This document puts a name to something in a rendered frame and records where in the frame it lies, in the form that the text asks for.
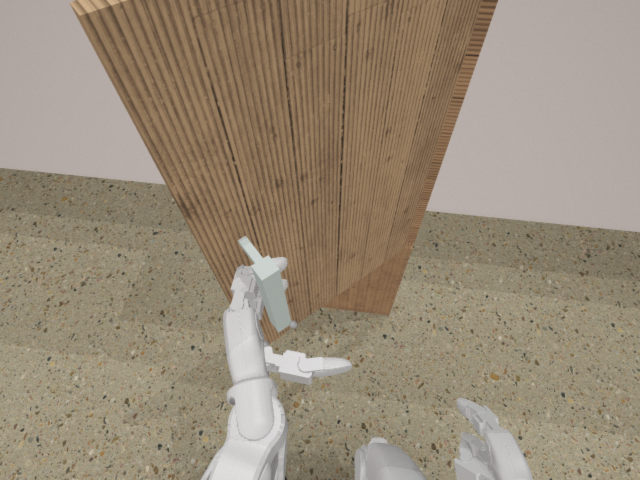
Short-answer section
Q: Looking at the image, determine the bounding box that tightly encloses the handle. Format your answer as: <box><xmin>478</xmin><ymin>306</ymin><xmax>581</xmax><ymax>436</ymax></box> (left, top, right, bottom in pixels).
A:
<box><xmin>238</xmin><ymin>236</ymin><xmax>291</xmax><ymax>333</ymax></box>

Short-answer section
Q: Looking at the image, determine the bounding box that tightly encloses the right robot thigh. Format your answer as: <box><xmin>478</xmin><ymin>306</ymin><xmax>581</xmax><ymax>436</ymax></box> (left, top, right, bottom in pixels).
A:
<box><xmin>355</xmin><ymin>443</ymin><xmax>427</xmax><ymax>480</ymax></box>

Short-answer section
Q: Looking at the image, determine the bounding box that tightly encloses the right robot hand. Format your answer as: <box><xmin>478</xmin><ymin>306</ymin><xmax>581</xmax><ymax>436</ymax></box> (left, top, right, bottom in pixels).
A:
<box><xmin>454</xmin><ymin>398</ymin><xmax>533</xmax><ymax>480</ymax></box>

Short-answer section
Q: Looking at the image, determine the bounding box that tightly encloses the robot right shin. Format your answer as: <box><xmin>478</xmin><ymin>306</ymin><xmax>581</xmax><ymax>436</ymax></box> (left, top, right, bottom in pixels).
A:
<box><xmin>367</xmin><ymin>437</ymin><xmax>388</xmax><ymax>448</ymax></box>

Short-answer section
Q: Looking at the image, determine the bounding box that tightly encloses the cupboard door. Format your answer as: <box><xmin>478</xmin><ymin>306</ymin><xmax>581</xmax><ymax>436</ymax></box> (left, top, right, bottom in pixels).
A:
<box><xmin>69</xmin><ymin>0</ymin><xmax>482</xmax><ymax>344</ymax></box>

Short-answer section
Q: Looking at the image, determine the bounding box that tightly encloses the left robot forearm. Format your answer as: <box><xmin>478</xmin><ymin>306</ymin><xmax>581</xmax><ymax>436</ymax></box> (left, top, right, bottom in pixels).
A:
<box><xmin>201</xmin><ymin>376</ymin><xmax>288</xmax><ymax>480</ymax></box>

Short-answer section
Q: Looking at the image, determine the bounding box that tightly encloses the left robot hand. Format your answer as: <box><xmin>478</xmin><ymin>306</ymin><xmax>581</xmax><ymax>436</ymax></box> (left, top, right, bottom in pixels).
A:
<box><xmin>223</xmin><ymin>257</ymin><xmax>352</xmax><ymax>385</ymax></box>

